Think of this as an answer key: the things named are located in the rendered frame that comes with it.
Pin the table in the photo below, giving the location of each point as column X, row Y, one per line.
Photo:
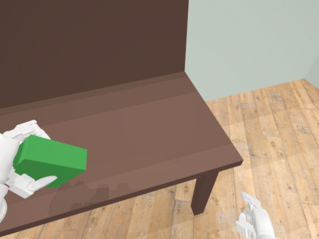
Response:
column 107, row 76

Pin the robot left hand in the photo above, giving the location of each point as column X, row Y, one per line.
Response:
column 10, row 141

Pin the robot right hand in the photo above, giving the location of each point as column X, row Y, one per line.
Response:
column 259, row 219

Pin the sponge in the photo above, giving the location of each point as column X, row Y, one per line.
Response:
column 40, row 157

